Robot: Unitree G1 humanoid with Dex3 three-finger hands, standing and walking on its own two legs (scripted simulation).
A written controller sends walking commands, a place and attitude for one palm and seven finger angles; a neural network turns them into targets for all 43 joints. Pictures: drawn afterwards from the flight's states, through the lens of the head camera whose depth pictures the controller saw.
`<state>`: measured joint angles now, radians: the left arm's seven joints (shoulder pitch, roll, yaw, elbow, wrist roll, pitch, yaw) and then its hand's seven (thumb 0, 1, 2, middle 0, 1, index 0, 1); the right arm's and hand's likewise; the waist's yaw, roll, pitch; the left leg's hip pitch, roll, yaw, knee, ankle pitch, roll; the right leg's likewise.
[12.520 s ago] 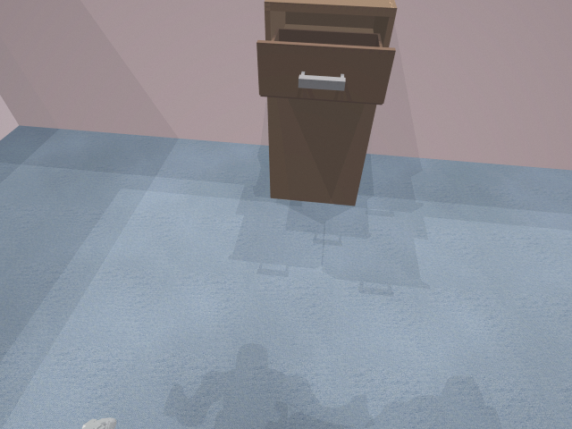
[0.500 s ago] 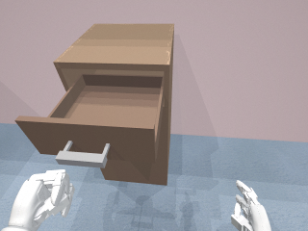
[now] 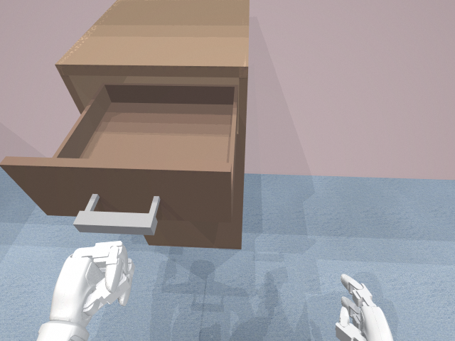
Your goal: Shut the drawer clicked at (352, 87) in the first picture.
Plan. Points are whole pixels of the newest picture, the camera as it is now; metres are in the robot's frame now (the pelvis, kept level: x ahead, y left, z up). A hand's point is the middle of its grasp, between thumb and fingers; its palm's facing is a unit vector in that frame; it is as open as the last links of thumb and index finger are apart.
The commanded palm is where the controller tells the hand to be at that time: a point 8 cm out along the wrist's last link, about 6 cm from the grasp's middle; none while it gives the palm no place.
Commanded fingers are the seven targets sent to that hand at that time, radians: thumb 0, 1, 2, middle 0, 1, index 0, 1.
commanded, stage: bring the fist close to the handle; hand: left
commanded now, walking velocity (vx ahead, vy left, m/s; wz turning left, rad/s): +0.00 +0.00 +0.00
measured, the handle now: (120, 211) +0.32 +0.22 +0.06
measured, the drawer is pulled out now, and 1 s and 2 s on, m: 0.28 0.28 0.16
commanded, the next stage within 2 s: push the drawer shut in 0.62 s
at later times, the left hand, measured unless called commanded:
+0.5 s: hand (137, 263) +0.23 +0.16 +0.06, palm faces +0.01 -1.00 -0.06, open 3.3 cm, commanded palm +0.20 +0.22 +0.06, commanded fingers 0.00 0.90 0.90 -1.40 -1.60 -1.40 -1.60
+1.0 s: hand (139, 256) +0.24 +0.16 +0.06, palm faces +0.00 -1.00 -0.06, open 3.2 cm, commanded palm +0.22 +0.22 +0.06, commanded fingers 0.00 0.90 0.90 -1.40 -1.60 -1.40 -1.60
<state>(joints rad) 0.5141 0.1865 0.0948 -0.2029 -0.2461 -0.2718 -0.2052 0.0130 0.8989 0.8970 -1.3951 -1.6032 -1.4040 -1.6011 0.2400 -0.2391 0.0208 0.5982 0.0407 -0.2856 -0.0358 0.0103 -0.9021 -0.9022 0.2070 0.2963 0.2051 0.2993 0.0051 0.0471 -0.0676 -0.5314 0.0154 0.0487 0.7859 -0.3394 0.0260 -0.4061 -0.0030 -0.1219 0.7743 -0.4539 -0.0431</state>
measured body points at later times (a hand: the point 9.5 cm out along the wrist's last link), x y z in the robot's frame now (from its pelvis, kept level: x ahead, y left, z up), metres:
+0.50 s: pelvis +0.01 -0.01 -0.01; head +0.03 -0.02 +0.44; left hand +0.22 +0.21 +0.07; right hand +0.16 -0.25 -0.10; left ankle +0.04 +0.10 -0.71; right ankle -0.03 -0.09 -0.71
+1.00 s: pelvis +0.01 -0.02 -0.01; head +0.04 -0.04 +0.44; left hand +0.23 +0.21 +0.06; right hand +0.17 -0.26 -0.10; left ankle +0.04 +0.10 -0.71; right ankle -0.03 -0.09 -0.71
